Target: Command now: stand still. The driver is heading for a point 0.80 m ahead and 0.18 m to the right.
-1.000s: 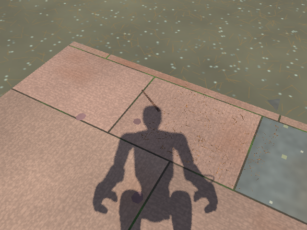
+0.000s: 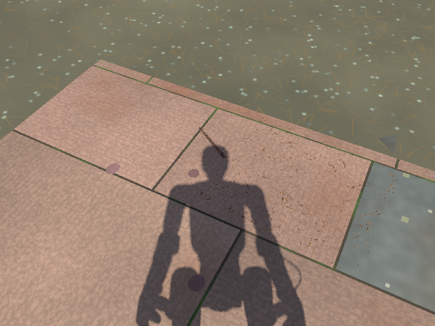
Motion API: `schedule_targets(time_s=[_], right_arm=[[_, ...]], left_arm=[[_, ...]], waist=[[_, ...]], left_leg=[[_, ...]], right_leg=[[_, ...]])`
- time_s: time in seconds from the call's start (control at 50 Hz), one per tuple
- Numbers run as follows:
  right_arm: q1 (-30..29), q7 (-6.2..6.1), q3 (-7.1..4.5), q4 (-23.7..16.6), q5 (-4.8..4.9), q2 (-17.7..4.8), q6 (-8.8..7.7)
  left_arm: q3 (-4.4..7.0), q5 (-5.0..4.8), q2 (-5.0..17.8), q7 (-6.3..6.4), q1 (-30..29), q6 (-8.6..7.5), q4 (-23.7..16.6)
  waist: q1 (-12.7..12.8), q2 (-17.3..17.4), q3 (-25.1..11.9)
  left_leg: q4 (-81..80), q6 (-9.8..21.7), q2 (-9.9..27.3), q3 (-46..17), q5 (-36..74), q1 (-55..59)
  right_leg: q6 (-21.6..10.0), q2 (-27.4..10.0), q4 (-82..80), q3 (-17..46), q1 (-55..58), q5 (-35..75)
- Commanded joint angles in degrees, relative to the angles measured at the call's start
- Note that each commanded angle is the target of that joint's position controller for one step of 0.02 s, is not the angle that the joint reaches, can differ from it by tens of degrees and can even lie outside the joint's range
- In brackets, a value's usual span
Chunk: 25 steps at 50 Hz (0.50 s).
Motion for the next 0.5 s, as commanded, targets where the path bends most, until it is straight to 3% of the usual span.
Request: schedule_targets(time_s=[0.02,0.24,0.26,0.28,0.3,0.32,0.34,0.36,0.4,0.42,0.48,0.5], right_arm=[[4.3,-0.18,-0.69,-0.2,-0.01,-4.6,-0.22],[5.7,-0.27,-0.72,0.1,-0.04,-3.6,-0.36],[6.9,-0.20,-0.84,0.4,-0.24,-3.7,-0.30],[7.4,-0.04,-1.74,-0.1,-0.26,-5.9,0.03],[9.2,0.33,-2.57,-0.5,-0.50,-8.0,0.37],[12.0,0.51,-3.32,-0.3,-0.37,-9.6,0.33],[11.8,0.40,-3.79,-0.6,-0.08,-9.7,-0.06],[12.0,0.53,-4.00,-1.0,-0.57,-9.0,-0.68],[9.5,0.81,-4.69,-2.6,-0.97,-9.5,-2.32],[7.8,0.90,-4.94,-3.5,-0.73,-9.7,-3.07],[3.3,1.21,-5.49,-5.6,-0.09,-10.3,-4.40],[1.8,1.34,-5.67,-6.0,0.10,-10.4,-4.52]], left_arm=[[0.68,0.01,4.7,0.20,2.9,-0.23,-0.5],[0.67,0.00,3.8,0.35,4.0,-0.25,0.3],[0.64,0.11,3.5,0.28,4.4,-0.15,0.3],[1.30,0.15,4.8,0.06,3.9,0.17,-0.4],[1.78,0.75,5.9,-0.53,1.4,0.38,-2.1],[1.44,1.17,4.1,-1.30,-2.7,0.07,-4.8],[0.93,1.28,2.4,-1.76,-7.8,-0.65,-7.9],[1.52,1.42,4.1,-1.96,-11.1,-1.48,-9.7],[2.50,1.52,5.6,-2.99,-10.1,-3.12,-10.9],[2.87,1.16,6.0,-3.58,-9.3,-3.75,-11.5],[3.35,0.17,5.0,-4.32,-5.3,-3.89,-12.3],[3.65,-0.04,4.6,-4.20,-0.3,-3.74,-11.1]], waist=[[0.0,0.4,2.0],[0.0,0.5,2.4],[-0.4,0.9,0.3],[-0.9,2.7,1.0],[-2.5,4.5,4.3],[-4.6,8.7,8.4],[-5.5,11.8,13.1],[-6.3,9.5,13.7],[-3.8,5.8,9.9],[-2.6,6.0,7.9],[1.1,9.1,7.0],[3.6,7.9,7.0]], left_leg=[[-4.1,1.6,6.2,-4.2,10.6,-6.4],[-4.1,1.6,6.3,-4.1,11.0,-6.3],[-5.3,2.3,5.4,-4.2,0.1,-5.7],[-5.3,4.2,4.6,-5.6,-16.8,-6.6],[-7.8,6.8,6.8,-10.9,-31.4,-7.1],[-12.7,10.1,11.8,-18.8,-40.0,-5.5],[-16.9,12.7,17.8,-24.9,-38.0,-4.3],[-18.7,13.9,20.3,-27.1,-32.1,-2.4],[-17.2,13.4,19.7,-23.5,-21.8,3.2],[-16.9,12.2,18.2,-20.0,-18.7,2.8],[-16.1,10.0,14.3,-11.6,-16.2,-9.3],[-13.4,9.8,13.2,-9.3,-16.4,-15.3]], right_leg=[[-1.7,-5.7,-2.5,5.1,3.6,7.2],[-1.6,-5.8,-2.3,5.0,3.6,7.4],[-2.0,-4.3,-1.8,4.1,3.8,-2.2],[-3.0,-1.4,2.2,2.0,1.0,-16.9],[-3.7,-0.2,5.9,2.0,-6.9,-27.0],[-2.9,1.2,12.2,-1.1,-14.8,-25.9],[-2.2,-0.5,19.0,-4.9,-21.9,-15.3],[-1.8,-3.0,24.2,-3.4,-27.2,-13.6],[-1.4,-5.5,26.5,-1.5,-30.7,-10.6],[-1.4,-5.7,24.0,-1.6,-27.7,-9.5],[-2.4,-3.6,13.1,-5.1,-8.8,-9.6],[-2.4,-1.9,9.4,-8.1,0.7,-7.1]])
